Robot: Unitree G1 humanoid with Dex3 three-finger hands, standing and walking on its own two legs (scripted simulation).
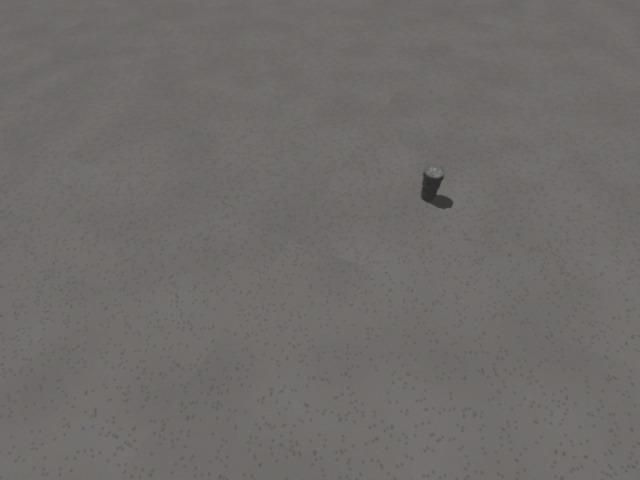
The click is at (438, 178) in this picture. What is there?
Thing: tapered cup
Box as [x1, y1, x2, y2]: [421, 165, 444, 201]
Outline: 440,167 431,165 427,166 424,169 421,197 426,201 430,201 433,199 440,181 442,179 444,172
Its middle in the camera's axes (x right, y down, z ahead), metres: +0.50 -0.27 +1.78
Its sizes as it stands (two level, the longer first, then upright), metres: 0.088 0.088 0.153
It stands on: the floor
